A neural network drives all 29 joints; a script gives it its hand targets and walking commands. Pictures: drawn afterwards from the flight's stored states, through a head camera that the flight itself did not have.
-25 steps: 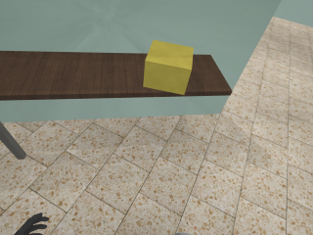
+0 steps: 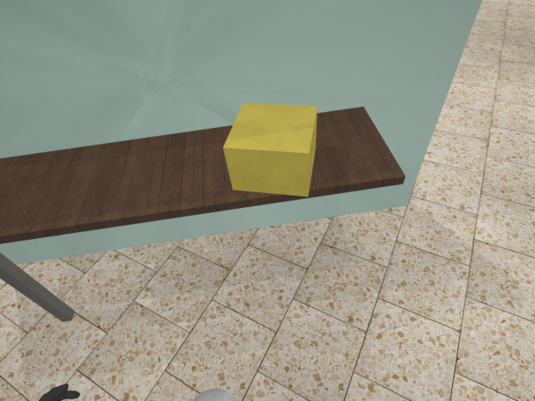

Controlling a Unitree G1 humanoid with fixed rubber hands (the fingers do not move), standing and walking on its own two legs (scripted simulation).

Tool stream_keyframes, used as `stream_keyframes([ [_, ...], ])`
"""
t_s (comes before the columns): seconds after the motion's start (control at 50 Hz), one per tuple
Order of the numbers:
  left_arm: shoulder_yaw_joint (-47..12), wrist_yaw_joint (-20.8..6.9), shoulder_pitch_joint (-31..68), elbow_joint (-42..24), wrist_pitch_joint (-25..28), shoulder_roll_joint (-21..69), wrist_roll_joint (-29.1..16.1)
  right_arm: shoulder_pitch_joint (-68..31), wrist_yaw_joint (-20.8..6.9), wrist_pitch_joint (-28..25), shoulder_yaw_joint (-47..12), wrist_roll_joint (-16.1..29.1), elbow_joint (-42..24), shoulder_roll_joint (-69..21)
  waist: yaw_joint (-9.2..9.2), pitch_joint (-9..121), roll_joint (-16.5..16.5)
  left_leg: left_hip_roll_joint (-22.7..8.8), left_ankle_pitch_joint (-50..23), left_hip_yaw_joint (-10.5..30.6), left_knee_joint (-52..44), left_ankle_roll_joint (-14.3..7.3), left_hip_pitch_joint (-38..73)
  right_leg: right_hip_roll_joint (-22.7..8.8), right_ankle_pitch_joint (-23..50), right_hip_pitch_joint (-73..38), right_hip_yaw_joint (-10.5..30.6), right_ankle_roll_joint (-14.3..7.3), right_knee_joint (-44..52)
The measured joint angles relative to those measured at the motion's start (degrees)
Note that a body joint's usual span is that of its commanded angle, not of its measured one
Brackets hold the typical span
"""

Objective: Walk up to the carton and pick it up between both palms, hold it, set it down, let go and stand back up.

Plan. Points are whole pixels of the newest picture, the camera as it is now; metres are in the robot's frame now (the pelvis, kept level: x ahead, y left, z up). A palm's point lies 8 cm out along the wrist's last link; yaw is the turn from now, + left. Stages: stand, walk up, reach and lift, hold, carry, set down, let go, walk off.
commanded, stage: walk up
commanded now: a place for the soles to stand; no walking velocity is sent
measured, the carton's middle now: (274, 148) +0.76 -0.01 -0.10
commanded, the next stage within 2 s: none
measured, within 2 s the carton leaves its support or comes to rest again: neither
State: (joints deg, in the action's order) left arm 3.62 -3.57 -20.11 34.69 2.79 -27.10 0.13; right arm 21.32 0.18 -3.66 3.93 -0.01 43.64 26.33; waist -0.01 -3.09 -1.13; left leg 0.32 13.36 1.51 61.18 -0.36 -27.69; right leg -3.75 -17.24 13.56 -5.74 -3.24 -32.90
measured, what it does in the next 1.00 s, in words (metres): walks ahead: left foot, then right foot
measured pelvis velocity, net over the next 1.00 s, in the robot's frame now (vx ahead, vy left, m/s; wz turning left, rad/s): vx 0.15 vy -0.05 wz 0.10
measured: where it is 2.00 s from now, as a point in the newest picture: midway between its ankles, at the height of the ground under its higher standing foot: outside the picture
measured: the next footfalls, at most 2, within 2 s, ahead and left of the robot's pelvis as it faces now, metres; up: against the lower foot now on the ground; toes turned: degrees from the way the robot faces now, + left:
left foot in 0.30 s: +0.22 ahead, +0.15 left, +0.00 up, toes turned +2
right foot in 0.64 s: +0.23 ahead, -0.14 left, +0.00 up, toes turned +1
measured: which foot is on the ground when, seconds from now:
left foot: up 0.00-0.28, down 0.30-0.66, up 0.68-1.00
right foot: down 0.00-0.30, up 0.32-0.62, down 0.64-1.00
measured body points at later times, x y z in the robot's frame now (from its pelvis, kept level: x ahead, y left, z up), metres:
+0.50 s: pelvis +0.12 +0.00 -0.02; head +0.15 +0.04 +0.42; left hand +0.23 +0.32 -0.13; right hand +0.19 -0.36 -0.07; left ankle +0.18 +0.15 -0.74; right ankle +0.15 -0.11 -0.69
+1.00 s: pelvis +0.15 -0.05 -0.02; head +0.19 -0.08 +0.43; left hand +0.24 +0.29 -0.07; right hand +0.25 -0.38 -0.14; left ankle +0.16 +0.11 -0.71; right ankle +0.19 -0.14 -0.74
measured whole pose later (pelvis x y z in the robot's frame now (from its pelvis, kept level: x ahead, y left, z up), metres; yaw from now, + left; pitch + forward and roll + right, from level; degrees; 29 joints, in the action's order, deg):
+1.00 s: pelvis +0.15 -0.05 -0.02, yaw +6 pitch -1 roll +2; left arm 3.6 -1.1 -16.3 35.1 1.0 -26.4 0.2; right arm 19.5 1.8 -1.9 3.9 0.0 43.9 26.5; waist -0.1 -5.3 -2.0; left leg 1.7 23.9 4.7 50.6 -1.3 -25.2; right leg -3.3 -19.7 21.1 -4.9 -2.6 -41.7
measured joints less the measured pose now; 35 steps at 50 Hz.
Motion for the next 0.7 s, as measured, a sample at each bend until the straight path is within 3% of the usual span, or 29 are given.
stream_keyframes([
  [0.14,-0.01,0.00,0.00,0.01,-0.85,0.01,0.00,0.00,-0.08,0.86,0.00,0.00,0.42,0.02,-0.03,-0.32,-0.16,-0.01,-0.45,0.05,-6.42,0.67,-0.08,1.23,-3.52,-4.00,-1.23,-0.27,0.51],
  [0.26,-0.02,0.00,-0.04,0.02,-2.14,0.03,0.00,0.04,-0.02,-0.68,0.01,0.00,0.37,0.05,-0.08,-0.40,1.92,-0.01,-1.94,-0.63,-22.35,0.55,0.85,1.89,-7.28,-5.28,-3.41,-0.26,-0.59],
  [0.3,-0.01,0.00,-0.16,0.06,-2.65,0.04,0.01,0.40,0.67,-1.85,0.06,0.00,0.43,0.66,-0.17,-0.84,2.41,0.04,-4.24,-0.70,-27.53,-0.73,4.02,1.85,-10.46,-4.28,-3.49,-0.26,-6.51],
  [0.36,-0.01,0.00,1.61,0.07,-4.03,0.05,0.01,0.98,1.83,-1.95,0.05,0.00,0.47,0.07,-0.22,-2.04,5.23,0.98,-1.04,-0.72,-23.48,-0.61,4.49,1.74,-12.63,0.97,-0.19,-0.27,-21.23],
  [0.42,0.00,0.00,2.65,0.00,-4.71,-0.17,0.00,1.06,2.68,-1.95,0.04,0.00,0.45,0.39,-0.14,-2.01,6.71,0.15,0.12,-0.30,-23.49,-0.79,5.44,1.77,-12.86,7.71,1.82,-0.26,-27.55],
  [0.58,-0.01,0.13,3.44,-0.03,-5.70,-0.55,0.00,0.67,3.00,-1.39,0.02,0.00,0.41,0.41,-0.07,-1.93,8.38,-0.86,1.41,1.49,-23.02,0.17,5.74,-0.38,-10.44,15.04,3.58,-0.25,-24.37],
  [0.64,0.00,0.55,2.52,-0.09,-5.02,-0.59,0.00,-0.51,3.00,-0.47,0.01,0.00,0.18,0.80,0.01,-1.89,7.05,-1.22,3.23,1.90,-20.13,0.30,4.71,-0.34,-6.28,10.60,3.68,-0.11,-14.50],
  [0.7,0.01,1.13,2.24,0.36,-4.27,0.43,0.02,-1.54,3.01,1.39,0.00,0.00,0.23,0.23,-0.01,-2.41,3.59,-0.64,9.45,3.07,-12.26,-0.96,2.43,0.65,-3.93,9.60,2.15,1.03,-14.05],
])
